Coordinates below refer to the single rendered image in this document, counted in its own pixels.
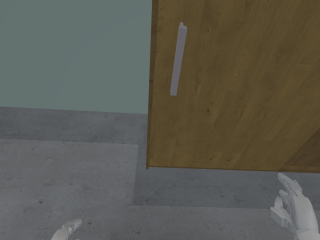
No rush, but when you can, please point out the wardrobe door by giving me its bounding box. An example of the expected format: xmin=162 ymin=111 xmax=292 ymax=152
xmin=283 ymin=128 xmax=320 ymax=167
xmin=149 ymin=0 xmax=320 ymax=171

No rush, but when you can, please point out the robot left hand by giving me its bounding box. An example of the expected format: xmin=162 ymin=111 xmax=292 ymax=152
xmin=51 ymin=219 xmax=82 ymax=240

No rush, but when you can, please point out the robot right hand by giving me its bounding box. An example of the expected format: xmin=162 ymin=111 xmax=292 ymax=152
xmin=270 ymin=173 xmax=319 ymax=233

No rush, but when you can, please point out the robot right forearm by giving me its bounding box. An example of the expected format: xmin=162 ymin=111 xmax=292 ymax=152
xmin=293 ymin=229 xmax=320 ymax=240

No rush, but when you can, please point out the handle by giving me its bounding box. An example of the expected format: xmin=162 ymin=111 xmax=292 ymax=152
xmin=170 ymin=22 xmax=187 ymax=96

